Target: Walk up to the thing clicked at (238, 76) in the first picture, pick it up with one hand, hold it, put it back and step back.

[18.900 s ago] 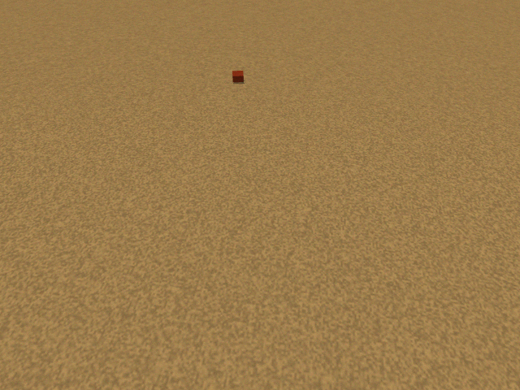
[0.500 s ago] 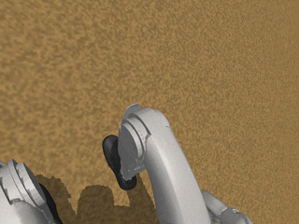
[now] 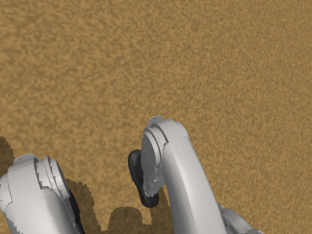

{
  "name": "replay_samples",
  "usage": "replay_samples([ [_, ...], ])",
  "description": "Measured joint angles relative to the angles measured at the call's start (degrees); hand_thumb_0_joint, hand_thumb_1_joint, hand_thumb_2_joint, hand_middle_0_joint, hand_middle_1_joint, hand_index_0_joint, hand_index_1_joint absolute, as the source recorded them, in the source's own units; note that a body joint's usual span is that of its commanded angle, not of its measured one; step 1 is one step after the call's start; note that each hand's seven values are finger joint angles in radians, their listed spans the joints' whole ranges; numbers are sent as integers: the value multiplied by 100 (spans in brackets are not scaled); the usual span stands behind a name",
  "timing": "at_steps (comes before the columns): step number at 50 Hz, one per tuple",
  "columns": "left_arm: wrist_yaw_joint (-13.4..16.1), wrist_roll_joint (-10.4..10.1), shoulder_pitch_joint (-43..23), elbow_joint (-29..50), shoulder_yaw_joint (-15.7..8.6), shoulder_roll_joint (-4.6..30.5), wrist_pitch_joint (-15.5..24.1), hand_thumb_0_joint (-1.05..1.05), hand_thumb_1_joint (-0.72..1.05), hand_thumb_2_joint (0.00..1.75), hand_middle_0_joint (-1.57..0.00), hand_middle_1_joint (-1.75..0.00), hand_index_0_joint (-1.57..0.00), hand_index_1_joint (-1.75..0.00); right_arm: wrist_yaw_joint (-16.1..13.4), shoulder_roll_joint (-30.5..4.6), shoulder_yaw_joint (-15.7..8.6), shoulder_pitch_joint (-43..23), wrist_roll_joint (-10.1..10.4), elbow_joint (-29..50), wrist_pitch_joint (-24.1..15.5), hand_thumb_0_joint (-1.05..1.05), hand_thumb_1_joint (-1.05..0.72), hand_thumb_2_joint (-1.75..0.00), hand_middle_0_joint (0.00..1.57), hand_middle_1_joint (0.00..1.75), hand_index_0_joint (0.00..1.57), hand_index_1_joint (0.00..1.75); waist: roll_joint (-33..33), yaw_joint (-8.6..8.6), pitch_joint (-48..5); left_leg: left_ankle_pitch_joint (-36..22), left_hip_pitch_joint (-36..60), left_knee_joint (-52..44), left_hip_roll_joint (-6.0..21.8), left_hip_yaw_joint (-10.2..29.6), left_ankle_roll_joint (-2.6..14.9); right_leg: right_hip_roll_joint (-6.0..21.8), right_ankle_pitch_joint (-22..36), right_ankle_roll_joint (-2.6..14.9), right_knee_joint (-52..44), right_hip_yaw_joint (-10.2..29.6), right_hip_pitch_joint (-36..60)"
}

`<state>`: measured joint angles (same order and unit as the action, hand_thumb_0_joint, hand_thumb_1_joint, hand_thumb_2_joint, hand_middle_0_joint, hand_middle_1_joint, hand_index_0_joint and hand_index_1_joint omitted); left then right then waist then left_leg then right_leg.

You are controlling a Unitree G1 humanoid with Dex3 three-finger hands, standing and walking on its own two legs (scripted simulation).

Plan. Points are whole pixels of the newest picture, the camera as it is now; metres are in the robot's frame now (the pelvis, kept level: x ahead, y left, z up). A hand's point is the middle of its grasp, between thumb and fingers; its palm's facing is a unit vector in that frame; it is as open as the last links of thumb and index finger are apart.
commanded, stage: settle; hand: left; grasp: from above
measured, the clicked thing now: out of the picture +0.47 +0.35 -0.23
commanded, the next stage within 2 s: lift in 0.36 s
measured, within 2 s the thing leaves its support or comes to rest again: neither
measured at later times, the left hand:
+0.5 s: hand out of the picture +0.46 +0.34 -0.14, palm faces -0.40 -0.11 -0.91, open 10.3 cm
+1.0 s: hand out of the picture +0.39 +0.35 -0.02, palm faces -0.41 -0.13 -0.90, open 10.2 cm
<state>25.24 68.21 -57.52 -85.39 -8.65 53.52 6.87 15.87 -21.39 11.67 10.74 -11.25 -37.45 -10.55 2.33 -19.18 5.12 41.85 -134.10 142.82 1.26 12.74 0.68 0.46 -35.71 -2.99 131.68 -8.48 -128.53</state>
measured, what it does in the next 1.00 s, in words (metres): rises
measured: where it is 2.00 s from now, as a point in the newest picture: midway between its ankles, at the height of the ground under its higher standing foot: (112, 208)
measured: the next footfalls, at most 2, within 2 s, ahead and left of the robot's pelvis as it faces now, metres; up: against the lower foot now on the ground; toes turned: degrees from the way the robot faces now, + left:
none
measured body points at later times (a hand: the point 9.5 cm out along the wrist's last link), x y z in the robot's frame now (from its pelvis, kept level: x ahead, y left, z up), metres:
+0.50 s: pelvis +0.00 -0.01 +0.01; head +0.24 +0.08 +0.38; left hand +0.48 +0.35 -0.08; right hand +0.07 -0.27 -0.09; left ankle +0.06 +0.12 -0.29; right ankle +0.12 -0.13 -0.29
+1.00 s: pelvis -0.01 +0.00 +0.08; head +0.19 +0.07 +0.48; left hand +0.41 +0.36 +0.03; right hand +0.10 -0.27 -0.03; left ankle +0.06 +0.12 -0.29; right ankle +0.12 -0.13 -0.29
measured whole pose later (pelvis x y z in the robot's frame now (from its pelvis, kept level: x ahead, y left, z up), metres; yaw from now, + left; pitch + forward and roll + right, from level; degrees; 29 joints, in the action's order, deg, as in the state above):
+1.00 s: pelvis -0.01 +0.00 +0.08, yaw +8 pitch +35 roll -7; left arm 6.4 61.6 -43.0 -57.7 -2.2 38.2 5.7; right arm 6.3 -17.7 -0.5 11.7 -2.5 -37.4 1.9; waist -3.4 -8.6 -8.5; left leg 38.0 -121.6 124.6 0.7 4.9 1.4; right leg 2.6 -34.9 -2.5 118.8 -2.8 -118.6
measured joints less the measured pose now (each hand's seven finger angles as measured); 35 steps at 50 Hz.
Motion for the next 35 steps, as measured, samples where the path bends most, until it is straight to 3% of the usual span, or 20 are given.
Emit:
replay_samples([
  [3,-173,-30,30,125,177,-240,-24,1,-2,38,-70,-45,-76,-42,-16,12,-131,-27,91,-22,90,0,-90,-89,20,30,20,30,-76,96,-197,-30,20,-68,-14,-77,7,29,-10,12,-11,60,3],
  [10,-452,85,-33,149,328,-511,17,0,-3,41,-71,-45,-77,-42,-114,81,-319,-139,225,20,281,0,-90,-89,20,30,20,30,-167,191,-441,-153,47,-192,-38,-237,8,77,36,45,-7,191,-28],
  [19,-554,161,-137,183,328,-622,82,0,-3,42,-71,-45,-76,-42,-321,252,-400,-141,271,-27,460,0,-90,-89,20,30,20,30,-263,254,-547,-225,51,-321,-52,-368,-20,113,56,71,-10,306,-105],
  [25,-643,74,-125,397,291,-726,21,0,-2,41,-70,-46,-75,-43,-434,332,-482,-38,343,-99,570,0,-90,-89,20,30,20,30,-373,319,-622,-223,64,-448,-60,-440,-21,135,23,74,-80,362,-119],
  [35,-1294,-242,316,1187,298,-1080,-121,0,-1,41,-68,-47,-73,-44,-566,367,-780,167,539,-117,897,0,-91,-90,20,30,21,30,-529,531,-864,-231,362,-851,-62,-564,5,171,-16,77,-410,439,151],
])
